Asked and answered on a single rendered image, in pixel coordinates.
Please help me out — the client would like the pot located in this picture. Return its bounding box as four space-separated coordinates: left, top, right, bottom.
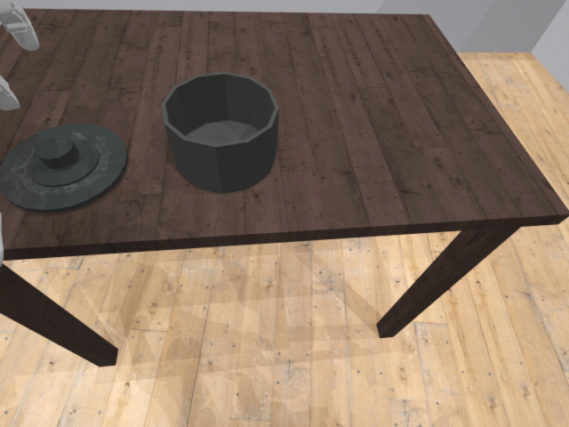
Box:
161 72 279 193

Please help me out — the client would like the left robot hand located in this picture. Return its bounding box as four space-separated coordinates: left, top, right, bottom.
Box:
0 0 39 110

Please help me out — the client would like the table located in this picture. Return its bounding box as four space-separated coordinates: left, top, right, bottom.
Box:
0 9 569 367

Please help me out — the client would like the lid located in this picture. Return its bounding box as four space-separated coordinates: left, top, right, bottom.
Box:
0 123 128 214

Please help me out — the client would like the knob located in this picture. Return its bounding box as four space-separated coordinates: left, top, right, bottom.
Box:
36 135 78 168

